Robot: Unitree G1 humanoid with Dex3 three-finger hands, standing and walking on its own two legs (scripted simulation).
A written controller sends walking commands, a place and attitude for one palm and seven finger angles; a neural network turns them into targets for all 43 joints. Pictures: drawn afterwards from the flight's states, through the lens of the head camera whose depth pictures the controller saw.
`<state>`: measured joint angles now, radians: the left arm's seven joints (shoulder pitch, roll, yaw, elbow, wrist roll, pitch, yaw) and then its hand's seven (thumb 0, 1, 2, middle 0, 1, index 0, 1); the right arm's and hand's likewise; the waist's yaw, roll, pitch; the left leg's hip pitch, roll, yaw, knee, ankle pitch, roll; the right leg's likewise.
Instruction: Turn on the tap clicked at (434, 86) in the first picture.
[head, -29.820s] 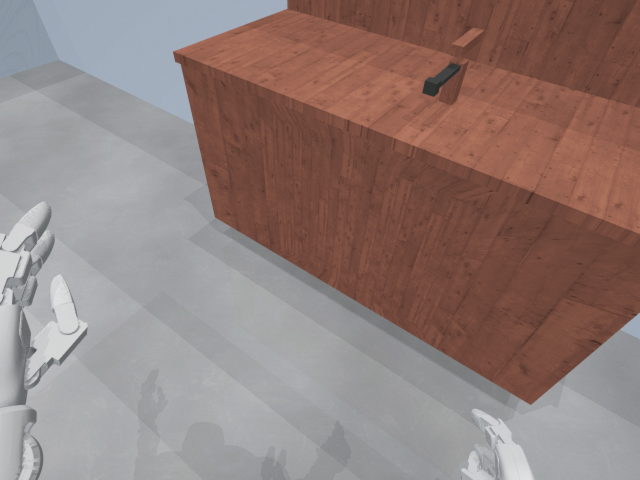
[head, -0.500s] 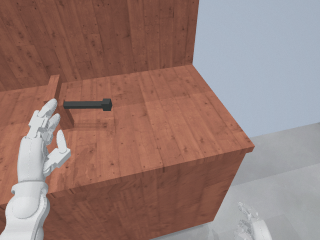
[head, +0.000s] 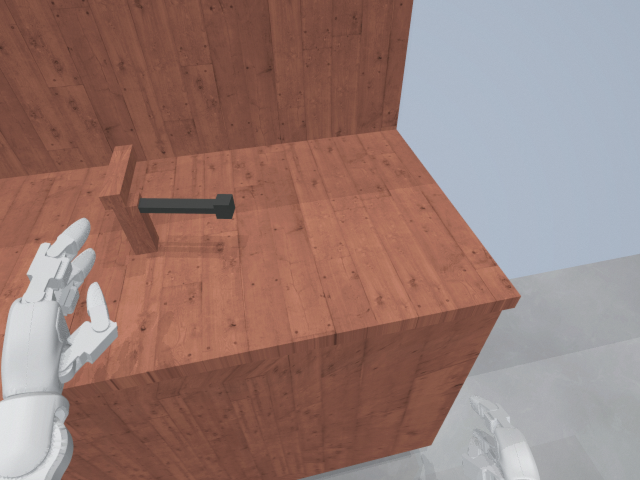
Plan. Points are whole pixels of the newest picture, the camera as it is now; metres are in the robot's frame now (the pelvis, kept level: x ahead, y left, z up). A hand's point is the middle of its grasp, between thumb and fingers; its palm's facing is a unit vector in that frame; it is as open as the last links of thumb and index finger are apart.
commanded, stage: draw the hand back beside the body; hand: left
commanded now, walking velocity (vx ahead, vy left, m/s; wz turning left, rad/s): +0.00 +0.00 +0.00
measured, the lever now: (224, 206) +0.47 +0.23 +0.09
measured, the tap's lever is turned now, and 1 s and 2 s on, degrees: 75 75 75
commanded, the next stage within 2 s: step back with the hand held close in 0.02 s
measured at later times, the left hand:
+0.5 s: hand (114, 349) +0.19 +0.24 +0.14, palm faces +0.30 -0.86 -0.42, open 7.4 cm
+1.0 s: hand (60, 388) +0.14 +0.26 +0.15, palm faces +0.39 -0.84 -0.38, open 7.4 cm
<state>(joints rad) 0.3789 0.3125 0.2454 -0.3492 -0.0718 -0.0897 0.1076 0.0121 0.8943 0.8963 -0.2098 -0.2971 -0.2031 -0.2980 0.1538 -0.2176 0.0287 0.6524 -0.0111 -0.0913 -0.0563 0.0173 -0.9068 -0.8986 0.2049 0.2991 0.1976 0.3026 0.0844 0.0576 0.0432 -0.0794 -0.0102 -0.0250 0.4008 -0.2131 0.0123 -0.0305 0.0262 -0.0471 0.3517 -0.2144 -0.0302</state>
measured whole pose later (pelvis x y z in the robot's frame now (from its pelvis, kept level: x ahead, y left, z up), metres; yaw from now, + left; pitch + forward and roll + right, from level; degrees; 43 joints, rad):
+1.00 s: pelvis -0.08 +0.02 -0.02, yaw +0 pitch +1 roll -2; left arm 0.48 0.38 0.33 -0.59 -0.04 -0.14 0.18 0.01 0.89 0.90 -0.21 -0.30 -0.21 -0.30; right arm 0.19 -0.22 0.02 0.58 0.00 -0.06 -0.08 0.02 -0.91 -0.90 0.21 0.30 0.20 0.30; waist 0.00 0.01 0.04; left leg -0.47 -0.01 -0.01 0.67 -0.26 0.03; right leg -0.41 0.01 -0.05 0.58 -0.18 -0.01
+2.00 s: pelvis -0.25 -0.07 -0.02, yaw +0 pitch -1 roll -1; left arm 0.49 0.37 0.36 -0.56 -0.05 -0.13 0.17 0.01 0.89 0.90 -0.21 -0.30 -0.21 -0.30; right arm 0.21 -0.20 0.01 0.62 0.01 -0.12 -0.05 0.02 -0.90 -0.90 0.21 0.30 0.20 0.30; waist 0.00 0.06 0.07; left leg -0.47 0.05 -0.03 0.78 -0.35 -0.02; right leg -0.28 0.02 -0.05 0.56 -0.26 -0.02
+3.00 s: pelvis -0.35 -0.10 +0.00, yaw +3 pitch +0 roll -2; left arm 0.51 0.35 0.35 -0.48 -0.05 -0.10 0.17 0.01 0.90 0.90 -0.21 -0.30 -0.20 -0.30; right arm 0.28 -0.17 0.03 0.64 0.02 -0.11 -0.05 0.02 -0.91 -0.90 0.21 0.30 0.20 0.30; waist -0.02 0.00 -0.02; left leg -0.17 0.04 0.05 0.46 -0.28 0.01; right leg -0.38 -0.03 -0.05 0.69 -0.33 0.01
